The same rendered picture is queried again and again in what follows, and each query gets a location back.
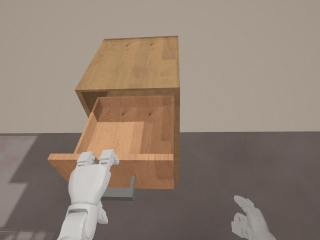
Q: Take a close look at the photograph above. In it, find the robot right hand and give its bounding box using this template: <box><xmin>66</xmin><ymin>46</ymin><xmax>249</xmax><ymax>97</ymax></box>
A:
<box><xmin>231</xmin><ymin>195</ymin><xmax>270</xmax><ymax>240</ymax></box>

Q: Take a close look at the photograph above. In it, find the robot left hand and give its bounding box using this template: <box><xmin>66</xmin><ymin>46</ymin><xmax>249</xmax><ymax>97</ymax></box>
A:
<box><xmin>68</xmin><ymin>149</ymin><xmax>120</xmax><ymax>224</ymax></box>

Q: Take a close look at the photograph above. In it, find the robot left forearm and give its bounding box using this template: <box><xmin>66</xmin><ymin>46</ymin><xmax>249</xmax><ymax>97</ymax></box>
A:
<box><xmin>57</xmin><ymin>202</ymin><xmax>99</xmax><ymax>240</ymax></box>

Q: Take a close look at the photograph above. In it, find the robot right forearm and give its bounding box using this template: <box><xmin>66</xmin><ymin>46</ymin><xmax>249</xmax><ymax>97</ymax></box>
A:
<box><xmin>251</xmin><ymin>230</ymin><xmax>276</xmax><ymax>240</ymax></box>

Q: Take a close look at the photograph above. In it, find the drawer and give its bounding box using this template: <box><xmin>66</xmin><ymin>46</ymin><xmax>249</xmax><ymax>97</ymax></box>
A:
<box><xmin>47</xmin><ymin>95</ymin><xmax>175</xmax><ymax>190</ymax></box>

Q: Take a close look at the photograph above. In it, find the cabinet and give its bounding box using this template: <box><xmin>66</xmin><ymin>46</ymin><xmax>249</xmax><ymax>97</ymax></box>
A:
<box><xmin>75</xmin><ymin>35</ymin><xmax>180</xmax><ymax>185</ymax></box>

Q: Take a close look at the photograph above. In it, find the handle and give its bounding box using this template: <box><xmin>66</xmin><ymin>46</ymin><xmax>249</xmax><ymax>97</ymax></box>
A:
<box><xmin>100</xmin><ymin>175</ymin><xmax>136</xmax><ymax>201</ymax></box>

